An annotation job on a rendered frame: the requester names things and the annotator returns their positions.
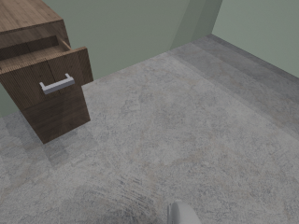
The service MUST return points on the right robot thigh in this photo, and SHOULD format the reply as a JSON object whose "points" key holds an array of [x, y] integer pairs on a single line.
{"points": [[181, 213]]}

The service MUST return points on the drawer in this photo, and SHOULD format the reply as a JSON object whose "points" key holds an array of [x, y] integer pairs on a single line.
{"points": [[25, 65]]}

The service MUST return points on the cabinet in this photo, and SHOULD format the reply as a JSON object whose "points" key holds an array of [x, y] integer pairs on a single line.
{"points": [[26, 20]]}

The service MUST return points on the handle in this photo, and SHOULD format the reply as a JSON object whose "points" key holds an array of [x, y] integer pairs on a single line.
{"points": [[58, 85]]}

